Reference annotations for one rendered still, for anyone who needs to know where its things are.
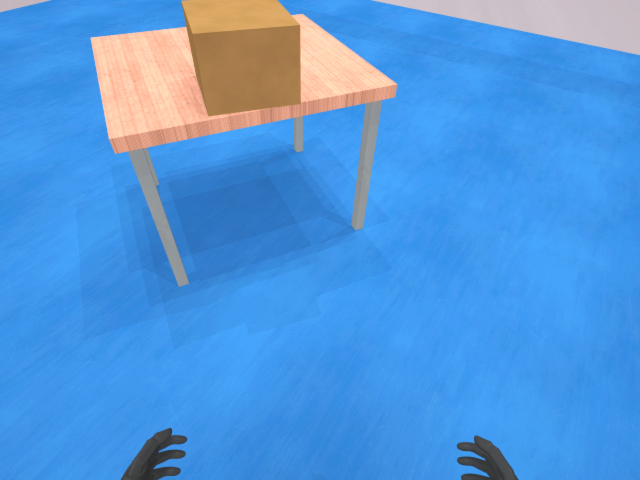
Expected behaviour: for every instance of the table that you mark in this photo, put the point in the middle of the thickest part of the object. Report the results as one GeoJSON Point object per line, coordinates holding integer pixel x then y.
{"type": "Point", "coordinates": [151, 96]}

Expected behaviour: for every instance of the carton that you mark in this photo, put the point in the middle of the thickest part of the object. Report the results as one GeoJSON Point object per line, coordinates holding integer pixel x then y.
{"type": "Point", "coordinates": [246, 54]}

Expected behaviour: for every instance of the right robot hand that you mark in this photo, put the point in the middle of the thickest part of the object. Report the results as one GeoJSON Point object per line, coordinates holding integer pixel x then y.
{"type": "Point", "coordinates": [496, 466]}

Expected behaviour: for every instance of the left robot hand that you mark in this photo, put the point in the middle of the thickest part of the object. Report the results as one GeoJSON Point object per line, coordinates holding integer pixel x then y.
{"type": "Point", "coordinates": [142, 467]}

